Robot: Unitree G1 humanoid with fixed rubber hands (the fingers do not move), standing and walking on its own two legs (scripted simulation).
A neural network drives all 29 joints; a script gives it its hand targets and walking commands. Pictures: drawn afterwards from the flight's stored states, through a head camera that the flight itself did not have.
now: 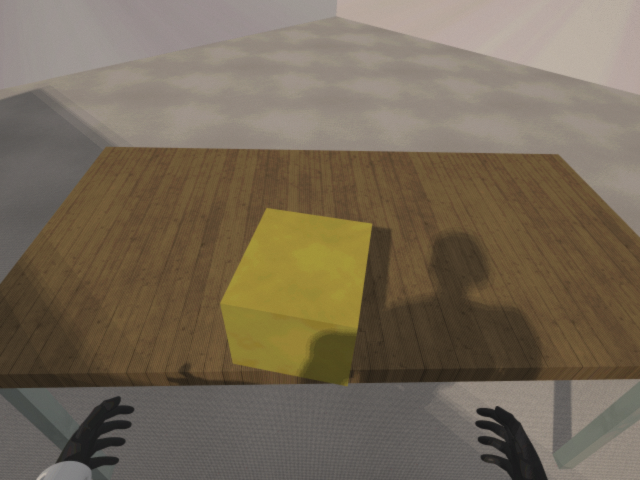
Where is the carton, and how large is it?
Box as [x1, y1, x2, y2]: [220, 208, 371, 385]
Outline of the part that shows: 266,208 220,302 233,363 347,385 357,329 371,224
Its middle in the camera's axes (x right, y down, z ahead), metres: -0.03 +0.09 +0.67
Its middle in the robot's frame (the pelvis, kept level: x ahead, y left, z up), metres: +0.46 +0.02 -0.04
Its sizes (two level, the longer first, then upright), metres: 0.229 0.197 0.162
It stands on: a table, 0.64 m high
